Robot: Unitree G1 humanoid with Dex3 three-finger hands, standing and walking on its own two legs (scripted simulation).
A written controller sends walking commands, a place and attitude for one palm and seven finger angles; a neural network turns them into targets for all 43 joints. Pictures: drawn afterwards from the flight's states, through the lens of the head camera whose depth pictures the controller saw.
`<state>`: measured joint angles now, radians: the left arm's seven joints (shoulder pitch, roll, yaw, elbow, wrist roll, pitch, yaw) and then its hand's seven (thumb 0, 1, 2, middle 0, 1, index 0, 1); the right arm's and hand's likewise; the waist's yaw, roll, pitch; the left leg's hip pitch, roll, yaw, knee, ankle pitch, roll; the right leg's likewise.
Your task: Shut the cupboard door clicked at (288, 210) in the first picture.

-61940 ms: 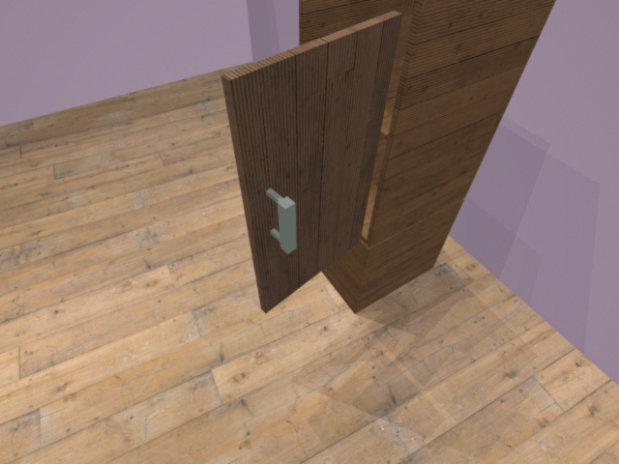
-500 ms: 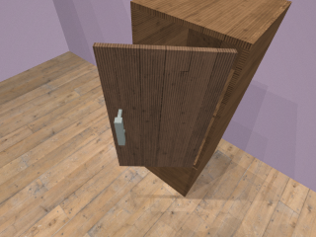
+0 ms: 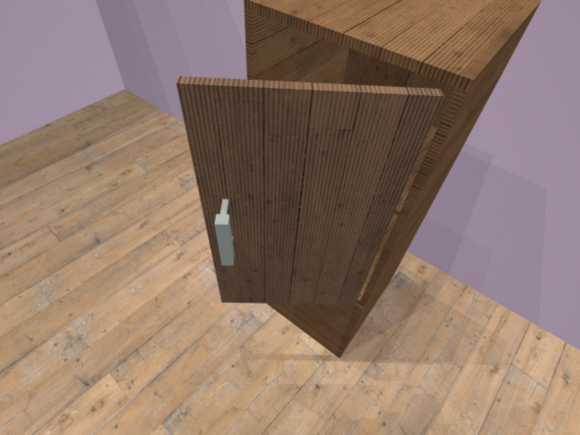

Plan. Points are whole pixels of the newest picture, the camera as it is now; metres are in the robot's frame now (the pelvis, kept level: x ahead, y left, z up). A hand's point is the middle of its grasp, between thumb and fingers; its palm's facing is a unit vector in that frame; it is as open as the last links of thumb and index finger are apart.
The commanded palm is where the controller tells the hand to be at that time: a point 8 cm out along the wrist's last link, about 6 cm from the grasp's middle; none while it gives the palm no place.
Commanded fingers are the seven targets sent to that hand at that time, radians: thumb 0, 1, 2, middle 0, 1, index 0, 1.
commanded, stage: look again from close up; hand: left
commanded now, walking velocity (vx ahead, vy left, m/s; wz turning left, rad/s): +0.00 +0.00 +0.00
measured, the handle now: (226, 232) +0.44 +0.14 -0.03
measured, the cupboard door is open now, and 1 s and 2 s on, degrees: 38 38 38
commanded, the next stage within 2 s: raise the hand and make a fist in 0.20 s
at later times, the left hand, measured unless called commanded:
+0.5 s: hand (153, 381) +0.19 +0.19 -0.02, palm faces +0.26 -0.96 -0.09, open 7.1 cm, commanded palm +0.10 +0.24 -0.07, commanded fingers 0.00 0.90 0.90 -0.38 -0.50 -0.38 -0.50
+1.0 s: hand (175, 403) +0.17 +0.17 -0.06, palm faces +0.07 -1.00 -0.04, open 4.8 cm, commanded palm +0.12 +0.22 -0.05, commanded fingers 0.00 0.90 0.90 -0.84 -1.00 -0.84 -1.00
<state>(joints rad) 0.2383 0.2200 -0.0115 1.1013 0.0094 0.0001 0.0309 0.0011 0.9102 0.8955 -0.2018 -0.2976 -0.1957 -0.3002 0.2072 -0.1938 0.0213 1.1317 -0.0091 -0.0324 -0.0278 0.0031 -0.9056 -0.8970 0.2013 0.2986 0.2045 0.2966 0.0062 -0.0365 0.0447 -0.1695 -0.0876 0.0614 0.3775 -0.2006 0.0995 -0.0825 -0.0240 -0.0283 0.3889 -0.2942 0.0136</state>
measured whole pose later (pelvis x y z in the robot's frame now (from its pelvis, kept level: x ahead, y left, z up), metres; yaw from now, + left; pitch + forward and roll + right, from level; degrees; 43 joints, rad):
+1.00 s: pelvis -0.03 -0.06 -0.11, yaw +4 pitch +16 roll -1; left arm 0.39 0.27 0.23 0.04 -0.35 -0.40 -0.36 0.01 0.90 0.90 -0.67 -0.81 -0.66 -0.81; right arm 0.18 -0.21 0.02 0.57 0.04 -0.25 -0.05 0.01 -0.90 -0.90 0.20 0.30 0.21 0.30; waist 0.02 0.02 -0.15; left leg -0.97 -0.03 -0.04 1.23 -0.53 0.01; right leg -0.95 0.07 -0.16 1.18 -0.51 -0.10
